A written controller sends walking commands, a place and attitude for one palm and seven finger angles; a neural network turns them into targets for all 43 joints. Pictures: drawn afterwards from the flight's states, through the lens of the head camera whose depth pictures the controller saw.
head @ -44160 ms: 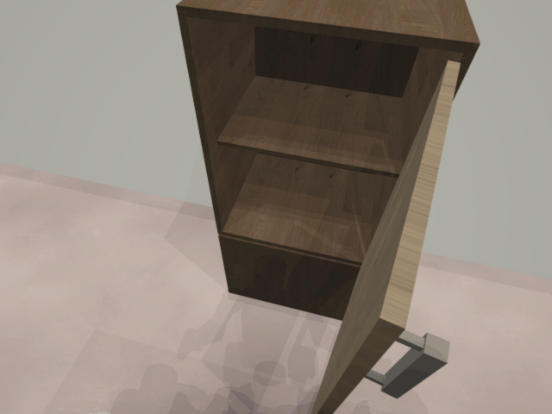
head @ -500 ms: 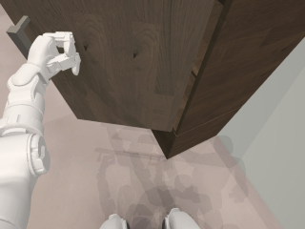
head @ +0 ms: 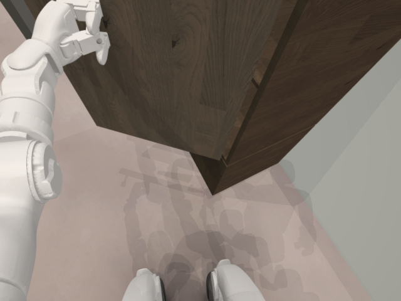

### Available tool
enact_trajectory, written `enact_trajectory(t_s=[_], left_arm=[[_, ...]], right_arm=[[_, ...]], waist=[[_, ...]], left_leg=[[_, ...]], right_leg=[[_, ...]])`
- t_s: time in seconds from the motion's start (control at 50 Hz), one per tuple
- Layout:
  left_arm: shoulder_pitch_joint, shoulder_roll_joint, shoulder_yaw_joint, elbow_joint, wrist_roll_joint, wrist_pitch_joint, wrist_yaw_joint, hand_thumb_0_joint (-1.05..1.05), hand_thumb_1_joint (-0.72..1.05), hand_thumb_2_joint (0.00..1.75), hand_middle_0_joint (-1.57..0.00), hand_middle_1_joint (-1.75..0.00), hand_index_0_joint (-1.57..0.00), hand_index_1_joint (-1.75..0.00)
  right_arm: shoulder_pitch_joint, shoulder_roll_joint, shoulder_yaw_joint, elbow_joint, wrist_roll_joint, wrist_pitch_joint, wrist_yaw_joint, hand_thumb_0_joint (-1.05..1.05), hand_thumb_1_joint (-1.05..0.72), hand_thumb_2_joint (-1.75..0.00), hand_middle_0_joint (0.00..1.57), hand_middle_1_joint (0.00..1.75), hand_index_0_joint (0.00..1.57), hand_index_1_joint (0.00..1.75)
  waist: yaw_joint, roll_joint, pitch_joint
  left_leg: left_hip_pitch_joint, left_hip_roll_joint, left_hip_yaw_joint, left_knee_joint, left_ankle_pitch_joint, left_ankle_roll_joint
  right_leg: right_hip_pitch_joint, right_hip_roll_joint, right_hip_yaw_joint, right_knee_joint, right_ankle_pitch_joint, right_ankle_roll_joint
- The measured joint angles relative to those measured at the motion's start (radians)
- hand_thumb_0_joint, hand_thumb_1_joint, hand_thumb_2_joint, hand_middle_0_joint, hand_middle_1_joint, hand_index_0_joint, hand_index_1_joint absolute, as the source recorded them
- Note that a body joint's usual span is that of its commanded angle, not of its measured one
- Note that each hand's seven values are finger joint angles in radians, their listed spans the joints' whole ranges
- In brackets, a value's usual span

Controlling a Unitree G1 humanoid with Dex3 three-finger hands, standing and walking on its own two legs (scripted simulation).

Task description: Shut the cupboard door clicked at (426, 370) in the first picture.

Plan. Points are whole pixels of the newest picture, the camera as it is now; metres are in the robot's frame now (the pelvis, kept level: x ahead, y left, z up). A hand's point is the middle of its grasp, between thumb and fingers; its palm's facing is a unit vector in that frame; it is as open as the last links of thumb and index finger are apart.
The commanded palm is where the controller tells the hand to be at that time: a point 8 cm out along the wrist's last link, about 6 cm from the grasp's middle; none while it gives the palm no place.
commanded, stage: pull the fist back off the door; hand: left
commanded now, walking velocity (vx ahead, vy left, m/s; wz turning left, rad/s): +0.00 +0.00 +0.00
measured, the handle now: (36, 20) +0.61 +0.21 +0.13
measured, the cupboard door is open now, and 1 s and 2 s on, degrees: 47 41 41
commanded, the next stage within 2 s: draw the hand back to the body in 0.96 s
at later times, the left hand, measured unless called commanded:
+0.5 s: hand (111, 37) +0.56 +0.09 +0.13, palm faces +0.05 -1.00 +0.01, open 3.2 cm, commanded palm +0.51 +0.14 +0.14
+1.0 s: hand (110, 79) +0.46 +0.09 +0.14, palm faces +0.02 -1.00 -0.01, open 3.2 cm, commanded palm +0.44 +0.14 +0.14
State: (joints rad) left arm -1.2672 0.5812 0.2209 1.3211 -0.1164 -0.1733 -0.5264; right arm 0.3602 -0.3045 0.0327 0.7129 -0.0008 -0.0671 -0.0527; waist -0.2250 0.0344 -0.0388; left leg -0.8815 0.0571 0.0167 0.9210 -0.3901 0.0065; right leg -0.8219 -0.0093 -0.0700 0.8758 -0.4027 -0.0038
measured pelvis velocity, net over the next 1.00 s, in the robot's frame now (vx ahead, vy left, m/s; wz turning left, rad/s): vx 0.01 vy -0.01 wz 0.01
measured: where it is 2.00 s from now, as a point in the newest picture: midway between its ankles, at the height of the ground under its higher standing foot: outside the picture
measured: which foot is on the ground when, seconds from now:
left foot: down 0.00-1.00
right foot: down 0.00-1.00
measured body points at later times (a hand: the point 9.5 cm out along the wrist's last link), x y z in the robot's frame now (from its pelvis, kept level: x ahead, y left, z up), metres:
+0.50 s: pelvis +0.02 +0.00 +0.02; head +0.13 -0.02 +0.45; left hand +0.55 +0.14 +0.13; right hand -0.03 -0.24 -0.11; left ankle +0.02 +0.12 -0.69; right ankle +0.00 -0.12 -0.69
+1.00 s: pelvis +0.01 -0.01 +0.03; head +0.06 -0.02 +0.47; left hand +0.46 +0.14 +0.14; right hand +0.11 -0.27 -0.09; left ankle +0.02 +0.12 -0.69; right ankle +0.00 -0.12 -0.69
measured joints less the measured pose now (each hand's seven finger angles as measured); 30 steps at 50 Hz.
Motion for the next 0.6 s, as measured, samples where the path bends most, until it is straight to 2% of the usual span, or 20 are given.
enact_trajectory(t_s=[0.1, 0.12, 0.18, 0.24, 0.26, 0.3, 0.36, 0.42, 0.48, 0.54, 0.6], left_arm=[[-0.053, 0.013, -0.013, 0.022, 0.01, 0.004, 0.003, 0.03, 0.99, 0.98, -1.3, -1.5, -1.3, -1.5], [-0.062, 0.003, 0.028, 0.03, 0.009, 0.014, 0.025, 0.03, 0.98, 0.97, -1.3, -1.5, -1.3, -1.5], [-0.068, -0.044, 0.134, 0.031, 0.003, 0.036, 0.235, 0.03, 0.93, 0.95, -1.3, -1.5, -1.3, -1.5], [-0.012, -0.104, 0.164, -0.053, 0.07, 0.005, 0.47, 0.03, 0.91, 0.93, -1.3, -1.5, -1.3, -1.5], [0.014, -0.121, 0.154, -0.084, 0.096, -0.018, 0.525, 0.03, 0.9, 0.92, -1.3, -1.5, -1.3, -1.5], [0.063, -0.153, 0.125, -0.121, 0.128, -0.055, 0.579, 0.03, 0.9, 0.92, -1.3, -1.5, -1.3, -1.5], [0.109, -0.193, 0.112, -0.118, 0.126, -0.062, 0.569, 0.02, 0.9, 0.91, -1.3, -1.5, -1.3, -1.5], [0.158, -0.222, 0.143, -0.11, 0.107, -0.06, 0.55, 0.02, 0.9, 0.91, -1.3, -1.5, -1.3, -1.5], [0.217, -0.239, 0.16, -0.136, 0.103, -0.096, 0.554, 0.02, 0.9, 0.9, -1.3, -1.5, -1.3, -1.5], [0.271, -0.248, 0.15, -0.166, 0.099, -0.134, 0.552, 0.02, 0.9, 0.9, -1.3, -1.5, -1.3, -1.5], [0.328, -0.264, 0.13, -0.197, 0.078, -0.138, 0.532, 0.02, 0.9, 0.9, -1.3, -1.5, -1.3, -1.5]], right_arm=[[0.002, 0.004, 0.001, 0.006, -0.004, -0.003, 0.001, 0.01, -0.9, -0.89, 0.21, 0.3, 0.21, 0.3], [0.008, 0.004, 0.0, 0.003, -0.004, -0.002, 0.003, 0.01, -0.9, -0.89, 0.21, 0.3, 0.21, 0.3], [0.039, 0.012, -0.004, -0.019, -0.015, -0.005, 0.03, 0.01, -0.9, -0.89, 0.2, 0.3, 0.21, 0.3], [0.083, 0.028, -0.014, -0.044, -0.048, -0.006, 0.078, 0.01, -0.9, -0.89, 0.2, 0.3, 0.21, 0.3], [0.095, 0.035, -0.017, -0.047, -0.056, -0.003, 0.093, 0.01, -0.9, -0.89, 0.2, 0.3, 0.21, 0.3], [0.112, 0.051, -0.02, -0.041, -0.062, 0.01, 0.116, 0.01, -0.9, -0.89, 0.2, 0.3, 0.21, 0.3], [0.122, 0.068, -0.015, -0.024, -0.053, 0.04, 0.124, 0.01, -0.9, -0.89, 0.2, 0.3, 0.21, 0.3], [0.127, 0.072, -0.013, -0.02, -0.042, 0.055, 0.115, 0.01, -0.9, -0.89, 0.2, 0.3, 0.21, 0.3], [0.13, 0.069, -0.02, -0.031, -0.037, 0.051, 0.107, 0.01, -0.9, -0.89, 0.2, 0.3, 0.21, 0.3], [0.125, 0.063, -0.03, -0.037, -0.031, 0.05, 0.106, 0.01, -0.9, -0.89, 0.2, 0.3, 0.21, 0.3], [0.113, 0.055, -0.039, -0.041, -0.018, 0.059, 0.104, 0.01, -0.9, -0.89, 0.2, 0.3, 0.21, 0.3]], waist=[[-0.011, 0.003, 0.002], [-0.01, 0.008, -0.001], [-0.008, 0.017, -0.014], [0.001, 0.024, -0.035], [0.005, 0.026, -0.04], [0.014, 0.026, -0.042], [0.023, 0.026, -0.041], [0.024, 0.027, -0.047], [0.028, 0.029, -0.052], [0.041, 0.027, -0.058], [0.064, 0.024, -0.06]], left_leg=[[-0.036, 0.002, -0.001, 0.025, -0.008, 0.0], [-0.046, 0.004, -0.003, 0.03, -0.01, 0.0], [-0.064, 0.006, -0.004, 0.028, -0.01, -0.001], [-0.068, 0.008, 0.001, 0.015, -0.006, -0.003], [-0.063, 0.008, 0.003, 0.011, -0.006, -0.004], [-0.042, 0.009, 0.007, -0.001, -0.007, -0.006], [0.008, 0.011, 0.011, -0.031, -0.005, -0.007], [0.064, 0.014, 0.02, -0.069, 0.001, -0.009], [0.116, 0.016, 0.031, -0.098, 0.003, -0.01], [0.16, 0.016, 0.041, -0.12, 0.004, -0.011], [0.203, 0.014, 0.046, -0.142, 0.007, -0.012]], right_leg=[[-0.036, 0.001, 0.0, 0.023, -0.007, 0.0], [-0.043, 0.004, -0.001, 0.025, -0.008, 0.0], [-0.06, 0.006, -0.001, 0.019, -0.004, 0.002], [-0.067, 0.008, 0.003, 0.008, 0.0, 0.002], [-0.064, 0.008, 0.005, 0.005, 0.0, 0.002], [-0.046, 0.009, 0.009, -0.004, -0.001, 0.001], [0.001, 0.012, 0.012, -0.033, 0.003, -0.001], [0.053, 0.016, 0.02, -0.07, 0.011, -0.002], [0.098, 0.019, 0.031, -0.096, 0.016, -0.002], [0.135, 0.02, 0.04, -0.109, 0.015, -0.003], [0.173, 0.018, 0.044, -0.123, 0.016, -0.004]])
